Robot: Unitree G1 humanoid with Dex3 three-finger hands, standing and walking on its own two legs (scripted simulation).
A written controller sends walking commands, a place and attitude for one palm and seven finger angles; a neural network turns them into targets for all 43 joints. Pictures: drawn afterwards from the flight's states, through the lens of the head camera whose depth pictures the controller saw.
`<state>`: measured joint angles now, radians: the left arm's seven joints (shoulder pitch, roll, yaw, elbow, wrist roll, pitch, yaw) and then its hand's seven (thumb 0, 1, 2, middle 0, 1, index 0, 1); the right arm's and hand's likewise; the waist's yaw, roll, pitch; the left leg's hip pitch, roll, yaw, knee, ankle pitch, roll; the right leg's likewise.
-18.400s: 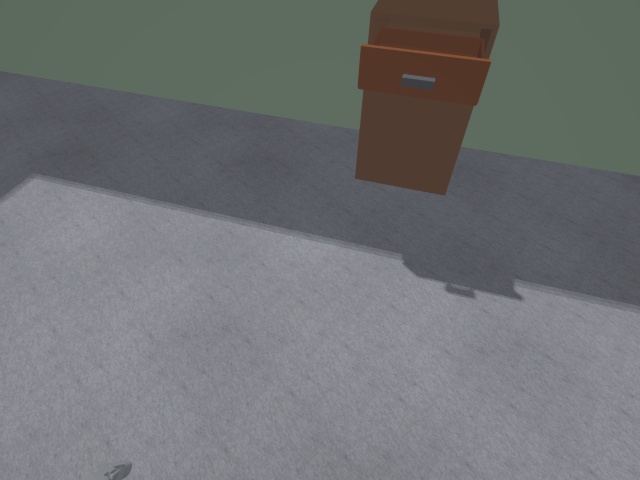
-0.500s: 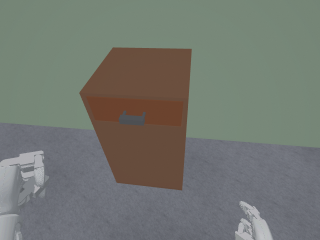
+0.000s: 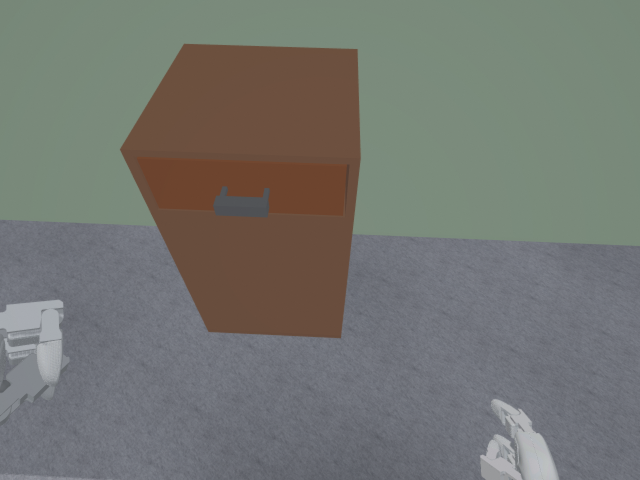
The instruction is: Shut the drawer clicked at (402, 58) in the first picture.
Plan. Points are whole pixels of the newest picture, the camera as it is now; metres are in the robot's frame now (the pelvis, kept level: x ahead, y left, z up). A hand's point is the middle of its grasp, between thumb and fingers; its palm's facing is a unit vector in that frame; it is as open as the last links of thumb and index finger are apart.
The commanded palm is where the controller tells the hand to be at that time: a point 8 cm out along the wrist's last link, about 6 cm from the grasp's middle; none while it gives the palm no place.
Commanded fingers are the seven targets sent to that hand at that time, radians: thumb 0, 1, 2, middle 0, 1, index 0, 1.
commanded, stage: step back with the hand held close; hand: left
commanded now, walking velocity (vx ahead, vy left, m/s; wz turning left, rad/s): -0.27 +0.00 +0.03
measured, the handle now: (243, 198) +0.63 +0.19 -0.08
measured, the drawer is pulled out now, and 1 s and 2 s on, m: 0.00 0.00 0.00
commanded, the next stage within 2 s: stop stepping back and stand still in 0.78 s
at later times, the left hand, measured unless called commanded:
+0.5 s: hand out of the picture +0.12 +0.25 +0.15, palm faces +0.37 -0.82 -0.44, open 3.3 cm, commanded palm +0.04 +0.30 +0.18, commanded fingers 0.00 0.90 0.90 -1.40 -1.60 -1.40 -1.60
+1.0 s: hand out of the picture -0.01 +0.20 +0.19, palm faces +0.25 -0.76 -0.59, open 3.2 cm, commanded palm -0.04 +0.25 +0.18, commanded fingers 0.00 0.90 0.90 -1.40 -1.60 -1.40 -1.60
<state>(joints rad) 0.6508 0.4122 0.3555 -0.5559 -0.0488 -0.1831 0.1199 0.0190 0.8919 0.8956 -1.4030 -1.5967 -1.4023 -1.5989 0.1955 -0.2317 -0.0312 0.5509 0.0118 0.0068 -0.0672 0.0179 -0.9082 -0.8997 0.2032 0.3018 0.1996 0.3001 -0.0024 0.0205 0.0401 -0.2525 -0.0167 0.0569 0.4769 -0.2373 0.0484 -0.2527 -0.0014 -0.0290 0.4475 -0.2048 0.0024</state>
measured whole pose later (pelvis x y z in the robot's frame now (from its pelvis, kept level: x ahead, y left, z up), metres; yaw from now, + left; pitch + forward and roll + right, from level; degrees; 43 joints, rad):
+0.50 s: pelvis -0.08 +0.02 -0.01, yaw +2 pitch +0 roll -4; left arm 0.59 0.39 0.37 -0.60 0.00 -0.26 0.16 0.02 0.89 0.90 -1.41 -1.60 -1.41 -1.60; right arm 0.23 -0.22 -0.01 0.56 0.00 -0.07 -0.07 0.02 -0.91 -0.90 0.21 0.30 0.20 0.30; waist -0.03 0.01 0.06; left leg -0.44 -0.01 0.02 0.62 -0.18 0.08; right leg -0.40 0.04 -0.02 0.58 -0.22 0.01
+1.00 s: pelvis -0.18 -0.02 -0.02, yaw -2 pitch +2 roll -2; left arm 0.78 0.54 0.53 -0.73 -0.08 -0.31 0.10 0.01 0.89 0.89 -1.40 -1.60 -1.41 -1.60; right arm 0.21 -0.18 0.01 0.56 0.03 -0.03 -0.04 0.02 -0.91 -0.90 0.21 0.30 0.20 0.30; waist -0.01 -0.02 -0.03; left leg -0.48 0.02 0.03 0.63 -0.17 0.03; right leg -0.12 0.10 0.02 0.51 -0.43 -0.05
